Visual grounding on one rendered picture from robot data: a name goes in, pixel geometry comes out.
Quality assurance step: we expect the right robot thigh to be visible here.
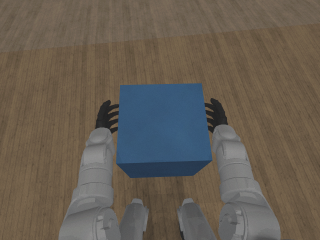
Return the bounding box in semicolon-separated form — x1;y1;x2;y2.
177;202;217;240

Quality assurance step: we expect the left robot upper arm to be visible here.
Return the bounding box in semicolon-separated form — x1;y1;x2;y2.
59;206;121;240

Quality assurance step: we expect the robot left hand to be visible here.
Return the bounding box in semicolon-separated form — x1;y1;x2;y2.
95;100;119;134

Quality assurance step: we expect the robot thigh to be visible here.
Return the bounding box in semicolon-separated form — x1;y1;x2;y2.
177;202;217;240
119;203;149;240

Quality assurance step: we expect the carton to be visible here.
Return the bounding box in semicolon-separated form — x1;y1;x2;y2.
116;83;213;178

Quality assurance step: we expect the left robot thigh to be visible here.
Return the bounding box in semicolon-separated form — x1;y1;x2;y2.
119;203;149;240

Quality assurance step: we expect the robot right hand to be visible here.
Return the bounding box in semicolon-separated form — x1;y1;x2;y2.
204;98;228;133

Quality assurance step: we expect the left robot forearm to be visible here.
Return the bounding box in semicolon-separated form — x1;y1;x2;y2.
58;127;116;240

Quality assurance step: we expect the right robot forearm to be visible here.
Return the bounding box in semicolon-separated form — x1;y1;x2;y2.
211;124;281;232

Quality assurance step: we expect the right robot upper arm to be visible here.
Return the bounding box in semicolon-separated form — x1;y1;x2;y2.
218;200;294;240

